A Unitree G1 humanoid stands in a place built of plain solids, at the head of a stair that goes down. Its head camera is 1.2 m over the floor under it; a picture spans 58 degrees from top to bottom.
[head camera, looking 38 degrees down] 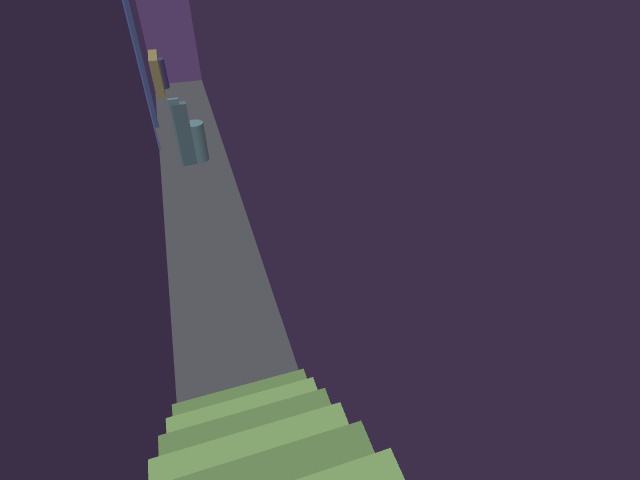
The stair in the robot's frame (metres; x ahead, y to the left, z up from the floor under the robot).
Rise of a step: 0.21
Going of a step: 0.22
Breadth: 0.86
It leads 18 degrees to the left of straight ahead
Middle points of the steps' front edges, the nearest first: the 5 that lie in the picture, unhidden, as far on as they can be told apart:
0.78 0.24 -0.42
0.99 0.31 -0.63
1.20 0.38 -0.85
1.42 0.45 -1.06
1.63 0.52 -1.27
